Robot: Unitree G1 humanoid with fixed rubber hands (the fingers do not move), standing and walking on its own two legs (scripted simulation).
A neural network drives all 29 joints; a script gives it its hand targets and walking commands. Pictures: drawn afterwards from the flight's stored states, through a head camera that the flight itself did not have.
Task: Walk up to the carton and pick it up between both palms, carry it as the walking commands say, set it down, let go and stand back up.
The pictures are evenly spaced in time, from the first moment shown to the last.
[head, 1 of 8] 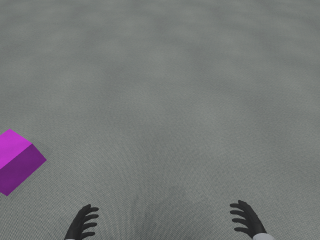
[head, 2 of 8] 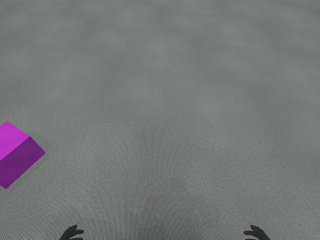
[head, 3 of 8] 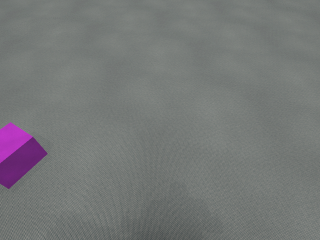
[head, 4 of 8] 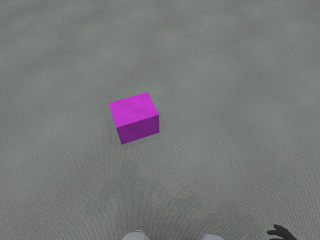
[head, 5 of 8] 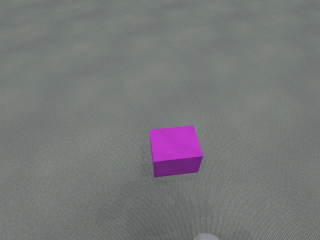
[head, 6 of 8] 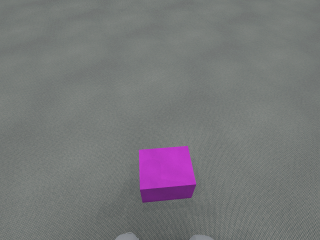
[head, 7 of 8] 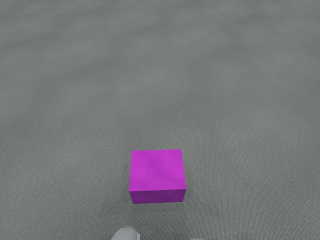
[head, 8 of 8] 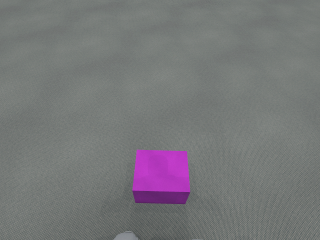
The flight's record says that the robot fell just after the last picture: no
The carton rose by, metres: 0.00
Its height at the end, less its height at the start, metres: +0.00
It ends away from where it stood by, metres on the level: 0.00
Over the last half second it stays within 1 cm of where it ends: yes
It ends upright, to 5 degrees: yes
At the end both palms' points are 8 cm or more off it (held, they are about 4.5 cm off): yes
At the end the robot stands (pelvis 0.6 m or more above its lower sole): yes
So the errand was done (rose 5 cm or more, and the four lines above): no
